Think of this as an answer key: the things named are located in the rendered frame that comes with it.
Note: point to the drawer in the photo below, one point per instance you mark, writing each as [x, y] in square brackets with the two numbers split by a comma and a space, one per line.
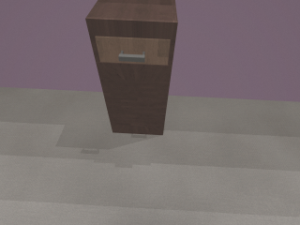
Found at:
[156, 50]

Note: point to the cabinet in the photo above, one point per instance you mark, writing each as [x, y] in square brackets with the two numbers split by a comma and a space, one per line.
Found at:
[136, 95]

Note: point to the handle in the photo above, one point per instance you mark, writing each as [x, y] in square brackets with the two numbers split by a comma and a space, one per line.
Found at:
[123, 57]

